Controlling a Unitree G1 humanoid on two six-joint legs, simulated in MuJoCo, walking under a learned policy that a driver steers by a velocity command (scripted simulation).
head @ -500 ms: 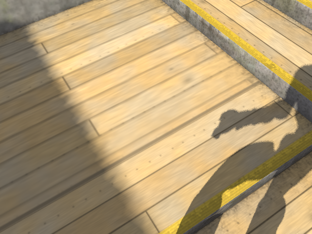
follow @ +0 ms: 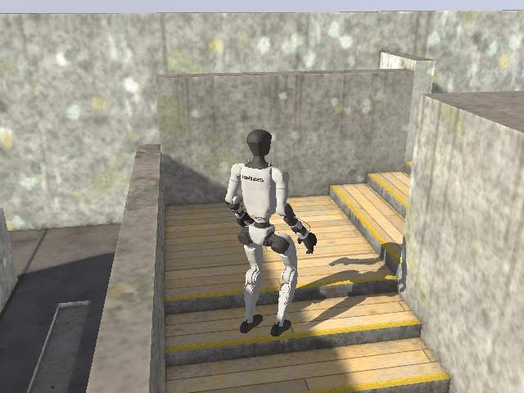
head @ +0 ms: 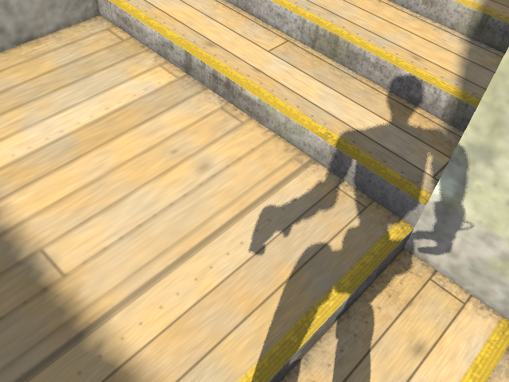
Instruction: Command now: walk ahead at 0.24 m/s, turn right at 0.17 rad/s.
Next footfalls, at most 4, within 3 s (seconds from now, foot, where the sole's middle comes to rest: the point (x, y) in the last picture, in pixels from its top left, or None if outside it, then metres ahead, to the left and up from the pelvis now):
0.24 right None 0.11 -0.12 -0.78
1.62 right None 0.19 -0.15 -0.78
2.14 left None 0.05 0.10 -0.78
2.68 right None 0.27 -0.18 -0.78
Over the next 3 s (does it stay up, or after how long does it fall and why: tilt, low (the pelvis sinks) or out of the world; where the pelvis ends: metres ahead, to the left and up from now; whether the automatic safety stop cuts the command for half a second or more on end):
stays up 0.30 -0.10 0.00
